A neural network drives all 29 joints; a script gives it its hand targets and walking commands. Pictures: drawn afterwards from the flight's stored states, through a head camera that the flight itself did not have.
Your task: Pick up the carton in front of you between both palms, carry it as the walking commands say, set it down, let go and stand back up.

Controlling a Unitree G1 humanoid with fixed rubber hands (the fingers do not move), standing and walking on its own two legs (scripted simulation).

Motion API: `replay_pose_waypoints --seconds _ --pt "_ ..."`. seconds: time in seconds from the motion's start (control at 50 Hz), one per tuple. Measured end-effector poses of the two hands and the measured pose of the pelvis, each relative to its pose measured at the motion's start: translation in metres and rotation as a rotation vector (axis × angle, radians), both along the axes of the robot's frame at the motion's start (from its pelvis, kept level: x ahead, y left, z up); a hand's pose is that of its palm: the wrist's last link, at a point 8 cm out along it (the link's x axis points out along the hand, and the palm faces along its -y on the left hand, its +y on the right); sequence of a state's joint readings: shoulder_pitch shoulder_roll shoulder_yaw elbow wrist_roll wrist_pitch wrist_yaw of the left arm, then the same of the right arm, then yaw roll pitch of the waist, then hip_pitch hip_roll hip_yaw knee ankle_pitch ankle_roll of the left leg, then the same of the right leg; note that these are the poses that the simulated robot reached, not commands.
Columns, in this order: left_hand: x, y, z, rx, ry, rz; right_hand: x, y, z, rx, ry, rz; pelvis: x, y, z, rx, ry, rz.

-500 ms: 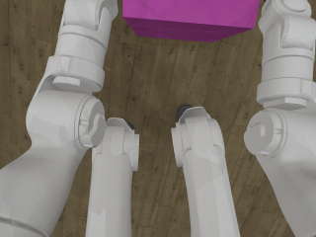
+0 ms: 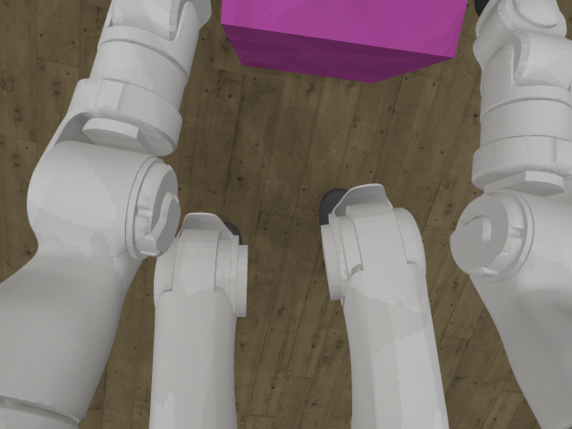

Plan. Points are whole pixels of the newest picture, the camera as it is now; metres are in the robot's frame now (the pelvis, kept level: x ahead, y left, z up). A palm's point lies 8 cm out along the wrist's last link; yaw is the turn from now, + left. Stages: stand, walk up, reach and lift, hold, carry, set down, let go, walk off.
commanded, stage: set down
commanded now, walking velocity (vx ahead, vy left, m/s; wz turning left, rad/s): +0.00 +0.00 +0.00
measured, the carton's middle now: out of the picture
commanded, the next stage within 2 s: let go in 1.98 s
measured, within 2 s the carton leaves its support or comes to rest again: neither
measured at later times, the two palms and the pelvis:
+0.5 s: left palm out of the picture +0.57 +0.03 -0.18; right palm out of the picture +0.50 -0.28 -0.18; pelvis -0.01 +0.00 -0.01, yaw -1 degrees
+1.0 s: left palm out of the picture +0.59 +0.06 -0.19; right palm out of the picture +0.51 -0.32 -0.19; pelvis -0.01 -0.01 -0.02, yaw -1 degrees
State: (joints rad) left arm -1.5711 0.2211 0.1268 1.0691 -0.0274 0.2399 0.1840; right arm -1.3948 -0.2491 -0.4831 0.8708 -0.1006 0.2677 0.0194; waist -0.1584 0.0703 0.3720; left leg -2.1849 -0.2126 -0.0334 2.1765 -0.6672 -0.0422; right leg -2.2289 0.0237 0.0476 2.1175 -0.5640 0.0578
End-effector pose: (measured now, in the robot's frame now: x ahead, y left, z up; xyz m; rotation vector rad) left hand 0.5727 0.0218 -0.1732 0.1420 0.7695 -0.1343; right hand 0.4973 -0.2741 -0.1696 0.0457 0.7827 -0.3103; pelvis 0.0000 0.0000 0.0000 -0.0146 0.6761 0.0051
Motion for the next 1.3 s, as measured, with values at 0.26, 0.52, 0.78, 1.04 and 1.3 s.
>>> replay_pose_waypoints --seconds 0.26,0.52,0.78,1.04,1.3 --pt "0.001 0.003 -0.003 -0.026 -0.01 -0.023 -0.001 -0.003 -0.004 0.019 -0.015 0.035 -0.008 -0.001 -0.007 -0.004 -0.058 -0.002" --pt "0.002 0.005 -0.011 -0.065 -0.022 -0.04 0.002 -0.004 -0.013 0.026 -0.024 0.051 -0.01 0.0 -0.014 -0.01 -0.101 -0.009" --pt "0.006 0.014 -0.033 -0.017 -0.04 -0.041 0.0 -0.012 -0.039 -0.006 0.009 0.002 -0.002 -0.004 -0.018 -0.007 -0.09 -0.014" --pt "0.024 0.032 -0.004 0.003 -0.132 -0.001 0.016 -0.042 -0.006 -0.033 -0.1 -0.065 -0.008 -0.011 -0.02 0.004 -0.086 -0.028" --pt "0.033 0.019 0.105 0.017 -0.128 0.023 0.015 -0.045 0.096 -0.027 -0.133 -0.07 -0.011 -0.01 0.037 0.029 0.009 -0.059"
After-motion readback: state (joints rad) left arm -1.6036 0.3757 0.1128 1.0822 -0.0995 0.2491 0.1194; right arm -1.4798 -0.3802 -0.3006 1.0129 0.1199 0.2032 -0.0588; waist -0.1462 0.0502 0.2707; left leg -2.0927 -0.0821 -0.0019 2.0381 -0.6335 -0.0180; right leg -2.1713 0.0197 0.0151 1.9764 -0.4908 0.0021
